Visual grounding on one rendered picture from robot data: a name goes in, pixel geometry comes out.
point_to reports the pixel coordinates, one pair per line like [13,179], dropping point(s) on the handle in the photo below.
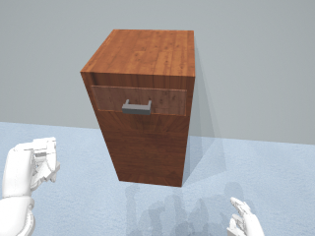
[136,108]

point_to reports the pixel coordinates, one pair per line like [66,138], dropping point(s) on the robot right hand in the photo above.
[249,224]

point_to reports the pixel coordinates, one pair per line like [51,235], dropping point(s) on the cabinet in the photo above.
[145,149]

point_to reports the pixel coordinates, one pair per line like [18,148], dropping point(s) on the robot left forearm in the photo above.
[16,218]

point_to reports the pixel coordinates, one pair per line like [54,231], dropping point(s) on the drawer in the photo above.
[164,100]

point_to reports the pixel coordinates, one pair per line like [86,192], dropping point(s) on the robot left hand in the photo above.
[21,163]

